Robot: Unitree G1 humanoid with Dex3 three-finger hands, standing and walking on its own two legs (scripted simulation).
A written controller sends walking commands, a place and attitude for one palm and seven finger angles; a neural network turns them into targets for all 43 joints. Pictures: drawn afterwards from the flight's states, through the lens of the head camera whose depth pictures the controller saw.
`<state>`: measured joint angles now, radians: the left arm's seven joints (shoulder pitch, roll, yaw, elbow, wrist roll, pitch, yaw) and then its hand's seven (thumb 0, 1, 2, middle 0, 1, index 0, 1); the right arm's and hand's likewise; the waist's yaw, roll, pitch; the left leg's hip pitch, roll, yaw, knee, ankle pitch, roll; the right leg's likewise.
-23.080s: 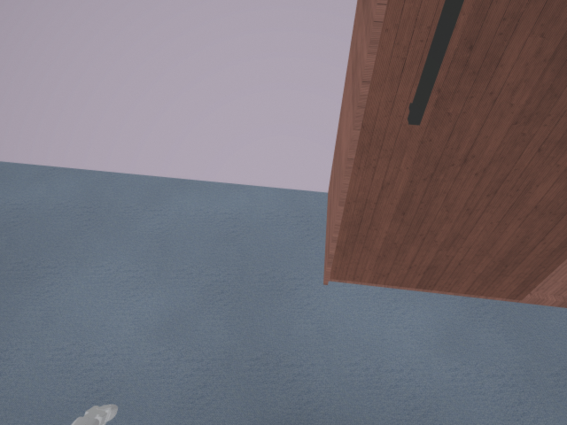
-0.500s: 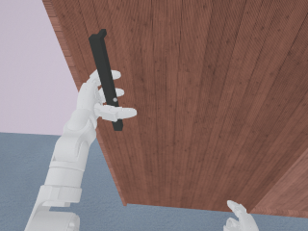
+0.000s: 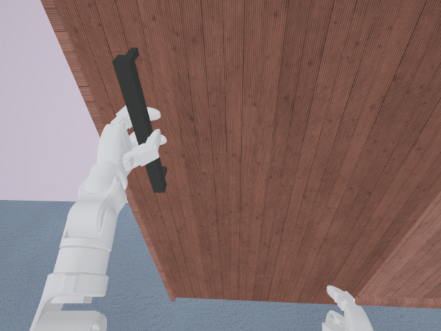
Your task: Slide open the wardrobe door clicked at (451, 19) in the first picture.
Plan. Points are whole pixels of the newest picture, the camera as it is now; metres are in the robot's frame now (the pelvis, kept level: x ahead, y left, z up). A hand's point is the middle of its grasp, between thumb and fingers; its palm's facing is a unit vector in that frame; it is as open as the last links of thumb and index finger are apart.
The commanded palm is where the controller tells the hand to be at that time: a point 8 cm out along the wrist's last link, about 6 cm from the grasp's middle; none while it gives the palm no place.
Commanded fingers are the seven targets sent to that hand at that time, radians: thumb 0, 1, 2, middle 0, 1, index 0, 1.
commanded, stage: grip the handle and tug to test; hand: left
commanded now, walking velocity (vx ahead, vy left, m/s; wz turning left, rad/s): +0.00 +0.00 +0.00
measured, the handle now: (148, 129) +0.42 +0.16 +0.19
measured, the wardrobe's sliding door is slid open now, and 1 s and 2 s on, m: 0.00 0.00 0.01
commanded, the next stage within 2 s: tug the door sideways, standing still in 0.66 s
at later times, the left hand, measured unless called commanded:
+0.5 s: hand (153, 149) +0.36 +0.14 +0.19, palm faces +0.01 -1.00 -0.03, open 6.1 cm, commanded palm +0.31 +0.19 +0.20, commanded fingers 0.00 0.90 0.90 -0.45 -1.40 -0.45 -1.40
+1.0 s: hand (153, 148) +0.37 +0.13 +0.19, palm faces +0.06 -1.00 -0.03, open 6.0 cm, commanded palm +0.34 +0.16 +0.20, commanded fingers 0.00 0.90 0.90 -0.45 -1.40 -0.45 -1.40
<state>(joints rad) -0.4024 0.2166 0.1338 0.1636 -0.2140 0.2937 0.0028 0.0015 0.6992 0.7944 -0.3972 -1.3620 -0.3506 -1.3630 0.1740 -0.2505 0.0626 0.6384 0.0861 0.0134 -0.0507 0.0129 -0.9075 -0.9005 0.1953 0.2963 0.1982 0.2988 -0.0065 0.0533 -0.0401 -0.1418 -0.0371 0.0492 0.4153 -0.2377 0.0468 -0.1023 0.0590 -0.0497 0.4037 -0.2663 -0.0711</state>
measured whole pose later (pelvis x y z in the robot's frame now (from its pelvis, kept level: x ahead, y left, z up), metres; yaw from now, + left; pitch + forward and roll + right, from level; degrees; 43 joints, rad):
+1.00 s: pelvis +0.08 +0.01 +0.00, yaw -1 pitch +2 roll +0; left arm -0.02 0.14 0.09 -0.46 -0.21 0.45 0.05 -0.01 0.70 0.83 -0.37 -1.38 -0.30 -1.37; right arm 0.14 -0.27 0.04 0.61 0.06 0.02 -0.04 0.01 -0.91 -0.90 0.19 0.30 0.20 0.30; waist 0.05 0.08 -0.06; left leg -0.15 -0.05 -0.01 0.49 -0.31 0.04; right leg -0.11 0.04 -0.10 0.47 -0.31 -0.03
